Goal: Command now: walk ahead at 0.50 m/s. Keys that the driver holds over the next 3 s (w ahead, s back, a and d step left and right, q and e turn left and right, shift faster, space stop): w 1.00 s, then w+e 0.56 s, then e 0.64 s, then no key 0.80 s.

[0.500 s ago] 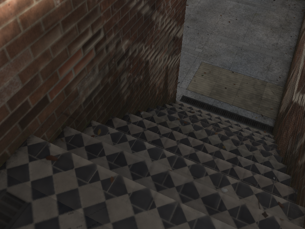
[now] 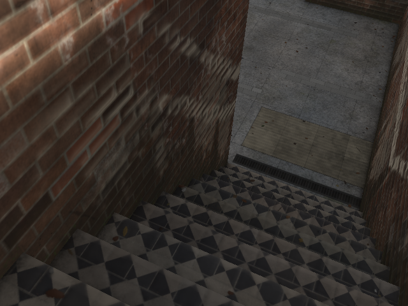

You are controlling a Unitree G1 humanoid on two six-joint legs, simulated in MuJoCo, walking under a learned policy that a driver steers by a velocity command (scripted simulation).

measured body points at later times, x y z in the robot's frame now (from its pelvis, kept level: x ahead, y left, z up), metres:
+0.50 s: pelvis +0.19 -0.04 -0.01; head +0.19 -0.06 +0.44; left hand +0.20 +0.21 -0.14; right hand +0.26 -0.31 -0.15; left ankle +0.22 +0.11 -0.67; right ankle +0.17 -0.09 -0.74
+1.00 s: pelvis +0.37 +0.01 -0.06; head +0.37 +0.02 +0.39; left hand +0.30 +0.27 -0.19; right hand +0.52 -0.26 -0.17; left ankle +0.49 +0.15 -0.73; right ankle +0.18 -0.09 -0.74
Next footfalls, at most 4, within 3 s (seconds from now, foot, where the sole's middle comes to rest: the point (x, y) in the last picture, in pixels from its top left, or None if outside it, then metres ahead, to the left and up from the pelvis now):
0.32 right None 0.22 -0.09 -0.78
1.18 left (144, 297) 0.61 0.21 -0.99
1.68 right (221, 283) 0.75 -0.10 -1.19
2.24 left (179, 240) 1.08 0.09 -1.40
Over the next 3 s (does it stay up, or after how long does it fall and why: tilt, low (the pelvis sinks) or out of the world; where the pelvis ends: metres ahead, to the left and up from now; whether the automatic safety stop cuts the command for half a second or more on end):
stays up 0.91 0.09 -0.60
